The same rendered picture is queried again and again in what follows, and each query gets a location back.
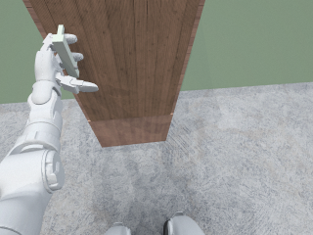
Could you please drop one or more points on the robot left upper arm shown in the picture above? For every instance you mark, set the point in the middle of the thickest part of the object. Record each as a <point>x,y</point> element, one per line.
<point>27,183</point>

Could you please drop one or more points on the robot right shin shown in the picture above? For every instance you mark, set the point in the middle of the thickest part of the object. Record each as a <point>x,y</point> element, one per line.
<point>177,214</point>

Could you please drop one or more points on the handle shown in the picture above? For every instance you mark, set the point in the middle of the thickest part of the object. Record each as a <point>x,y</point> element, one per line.
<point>61,46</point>

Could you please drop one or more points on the cupboard door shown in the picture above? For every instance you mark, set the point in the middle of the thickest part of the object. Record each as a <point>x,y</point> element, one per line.
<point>133,50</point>

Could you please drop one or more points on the robot right thigh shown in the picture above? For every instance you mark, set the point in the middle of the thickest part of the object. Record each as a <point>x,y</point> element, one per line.
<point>183,225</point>

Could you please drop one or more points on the robot left forearm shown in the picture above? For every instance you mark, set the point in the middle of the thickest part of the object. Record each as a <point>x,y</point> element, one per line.
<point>45,122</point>

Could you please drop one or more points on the robot left hand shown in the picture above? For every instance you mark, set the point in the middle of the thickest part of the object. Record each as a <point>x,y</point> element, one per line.
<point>47,65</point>

